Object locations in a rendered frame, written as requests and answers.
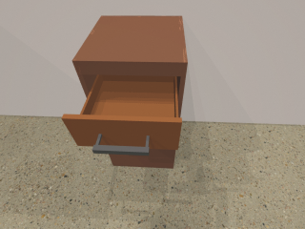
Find handle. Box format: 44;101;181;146
92;134;150;156

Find drawer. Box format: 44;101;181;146
61;74;182;150

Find cabinet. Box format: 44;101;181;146
72;15;188;169

